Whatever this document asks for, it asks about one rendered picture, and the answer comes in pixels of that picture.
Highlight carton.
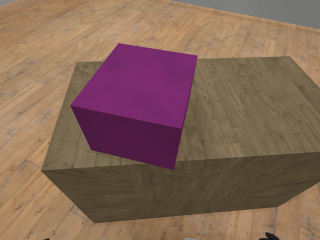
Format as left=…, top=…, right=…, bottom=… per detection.
left=70, top=43, right=198, bottom=170

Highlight pedestal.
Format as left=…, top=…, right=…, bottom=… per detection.
left=40, top=56, right=320, bottom=224

